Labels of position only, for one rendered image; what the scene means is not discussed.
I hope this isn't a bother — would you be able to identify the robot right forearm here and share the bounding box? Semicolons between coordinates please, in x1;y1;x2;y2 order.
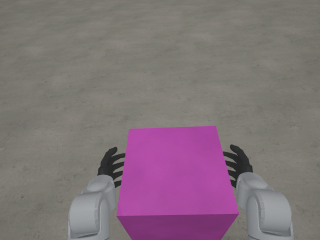
236;172;294;240

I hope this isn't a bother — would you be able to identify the right robot hand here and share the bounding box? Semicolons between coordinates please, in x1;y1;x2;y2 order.
223;144;253;188

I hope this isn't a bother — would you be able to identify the left robot hand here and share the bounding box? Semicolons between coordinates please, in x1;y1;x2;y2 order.
97;147;126;188

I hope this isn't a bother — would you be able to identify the carton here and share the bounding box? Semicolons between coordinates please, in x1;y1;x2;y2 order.
116;126;239;240

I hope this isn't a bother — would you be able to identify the robot left forearm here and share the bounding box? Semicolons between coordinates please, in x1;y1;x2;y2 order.
67;174;117;240

